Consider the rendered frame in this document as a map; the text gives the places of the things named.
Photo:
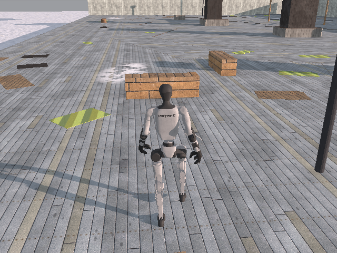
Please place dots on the robot right forearm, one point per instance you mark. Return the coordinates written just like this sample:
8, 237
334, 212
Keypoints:
193, 141

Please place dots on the robot left forearm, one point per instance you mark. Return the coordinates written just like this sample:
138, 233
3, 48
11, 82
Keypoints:
142, 138

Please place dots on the robot left hand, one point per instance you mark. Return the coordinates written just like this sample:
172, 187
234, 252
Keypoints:
144, 146

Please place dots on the robot torso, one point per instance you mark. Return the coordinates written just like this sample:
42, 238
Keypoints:
167, 126

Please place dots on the right robot upper arm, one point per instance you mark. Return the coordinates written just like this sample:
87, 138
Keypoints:
186, 119

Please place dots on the robot right hand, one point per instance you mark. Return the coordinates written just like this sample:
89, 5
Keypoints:
198, 156

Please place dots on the left robot upper arm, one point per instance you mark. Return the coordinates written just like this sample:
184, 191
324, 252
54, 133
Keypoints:
147, 120

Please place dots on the robot head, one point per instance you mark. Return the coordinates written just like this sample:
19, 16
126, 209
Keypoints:
165, 91

